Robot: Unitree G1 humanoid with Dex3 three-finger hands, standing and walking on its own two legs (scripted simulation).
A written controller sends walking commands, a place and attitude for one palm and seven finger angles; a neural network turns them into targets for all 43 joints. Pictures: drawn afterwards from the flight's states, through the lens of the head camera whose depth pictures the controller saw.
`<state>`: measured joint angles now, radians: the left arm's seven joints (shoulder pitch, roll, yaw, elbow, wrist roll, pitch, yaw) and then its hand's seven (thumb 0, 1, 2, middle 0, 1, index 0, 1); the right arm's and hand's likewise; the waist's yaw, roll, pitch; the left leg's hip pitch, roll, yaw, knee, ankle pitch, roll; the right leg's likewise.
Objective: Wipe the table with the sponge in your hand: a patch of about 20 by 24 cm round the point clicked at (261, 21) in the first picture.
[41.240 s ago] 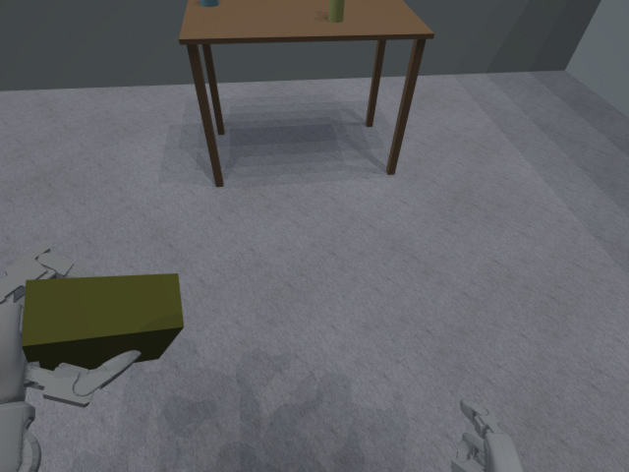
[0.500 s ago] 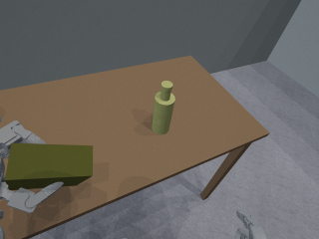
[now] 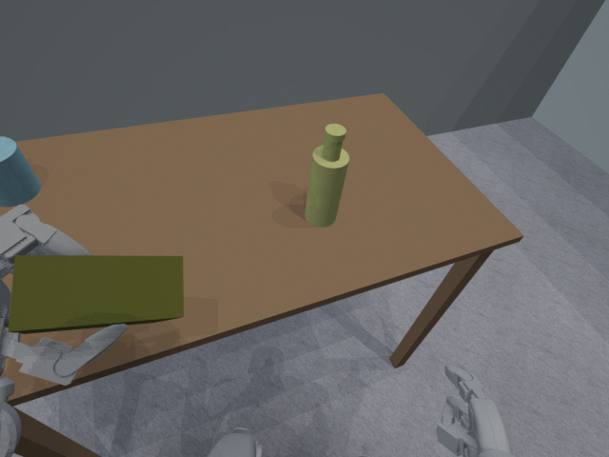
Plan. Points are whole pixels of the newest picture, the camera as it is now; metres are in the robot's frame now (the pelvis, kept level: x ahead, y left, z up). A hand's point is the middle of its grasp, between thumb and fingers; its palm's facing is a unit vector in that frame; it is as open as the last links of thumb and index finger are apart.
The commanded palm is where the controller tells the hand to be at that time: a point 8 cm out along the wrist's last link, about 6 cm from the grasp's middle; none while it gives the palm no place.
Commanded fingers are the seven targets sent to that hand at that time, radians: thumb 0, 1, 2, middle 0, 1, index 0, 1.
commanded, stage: step back with the hand held close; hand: left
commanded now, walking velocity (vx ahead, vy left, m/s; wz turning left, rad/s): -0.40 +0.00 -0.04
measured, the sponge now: (123, 295) +0.23 +0.20 +0.16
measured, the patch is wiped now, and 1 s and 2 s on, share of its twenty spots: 1.00 1.00 1.00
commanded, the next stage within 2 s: stop stepping back and stand still in 0.56 s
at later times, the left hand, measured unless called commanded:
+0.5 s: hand (15, 411) +0.12 +0.22 +0.20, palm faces +0.42 -0.85 -0.30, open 9.6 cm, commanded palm +0.08 +0.27 +0.21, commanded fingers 0.00 0.10 1.30 -1.20 -1.60 -1.20 -1.60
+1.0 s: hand out of the picture +0.03 +0.20 +0.19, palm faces +0.31 -0.89 -0.33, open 9.7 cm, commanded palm -0.02 +0.26 +0.21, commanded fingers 0.00 0.10 1.30 -1.20 -1.60 -1.20 -1.60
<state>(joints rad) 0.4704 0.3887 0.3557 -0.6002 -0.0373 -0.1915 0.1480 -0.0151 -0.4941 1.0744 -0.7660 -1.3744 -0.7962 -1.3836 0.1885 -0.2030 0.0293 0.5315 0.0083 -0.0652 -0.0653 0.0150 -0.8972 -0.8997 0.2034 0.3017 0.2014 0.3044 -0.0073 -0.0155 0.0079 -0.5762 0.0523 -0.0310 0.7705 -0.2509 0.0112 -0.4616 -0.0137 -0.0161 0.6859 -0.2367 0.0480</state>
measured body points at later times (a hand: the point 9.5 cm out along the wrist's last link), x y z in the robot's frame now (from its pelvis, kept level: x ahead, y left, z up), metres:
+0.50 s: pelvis -0.08 -0.01 +0.01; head -0.09 +0.00 +0.45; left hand +0.09 +0.26 +0.21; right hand +0.08 -0.23 -0.08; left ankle +0.01 +0.11 -0.64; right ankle -0.01 -0.14 -0.71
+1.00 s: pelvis -0.19 -0.01 +0.02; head -0.20 +0.00 +0.47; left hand +0.01 +0.25 +0.20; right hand -0.07 -0.26 -0.07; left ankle -0.18 +0.12 -0.65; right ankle -0.16 -0.11 -0.71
